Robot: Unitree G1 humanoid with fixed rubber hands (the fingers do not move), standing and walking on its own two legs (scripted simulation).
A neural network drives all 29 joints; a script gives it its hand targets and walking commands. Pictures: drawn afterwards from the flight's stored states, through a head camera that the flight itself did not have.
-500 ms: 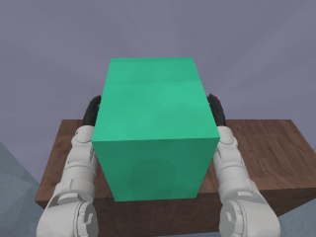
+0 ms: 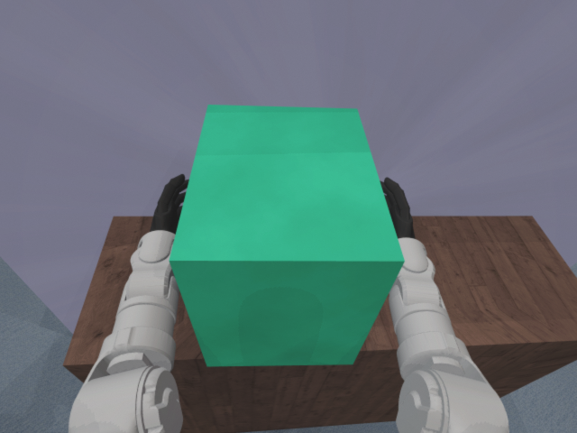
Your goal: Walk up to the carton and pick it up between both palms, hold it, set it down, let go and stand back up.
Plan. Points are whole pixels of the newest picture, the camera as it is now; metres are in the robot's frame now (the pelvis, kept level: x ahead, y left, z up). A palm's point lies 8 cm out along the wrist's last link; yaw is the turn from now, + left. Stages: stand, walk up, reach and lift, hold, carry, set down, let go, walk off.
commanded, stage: set down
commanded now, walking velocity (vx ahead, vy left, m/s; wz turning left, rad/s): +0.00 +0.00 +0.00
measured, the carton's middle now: (282, 237) +0.41 +0.01 +0.03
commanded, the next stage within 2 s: none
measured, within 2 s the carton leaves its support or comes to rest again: neither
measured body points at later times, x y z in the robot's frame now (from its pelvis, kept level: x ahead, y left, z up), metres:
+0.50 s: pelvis +0.00 +0.00 +0.00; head +0.02 +0.02 +0.45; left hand +0.40 +0.18 +0.07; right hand +0.39 -0.16 +0.08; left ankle -0.01 +0.11 -0.75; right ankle -0.01 -0.12 -0.75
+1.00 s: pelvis +0.00 +0.00 +0.00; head +0.03 +0.02 +0.45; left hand +0.40 +0.18 +0.05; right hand +0.39 -0.16 +0.07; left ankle -0.01 +0.11 -0.75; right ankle -0.01 -0.12 -0.75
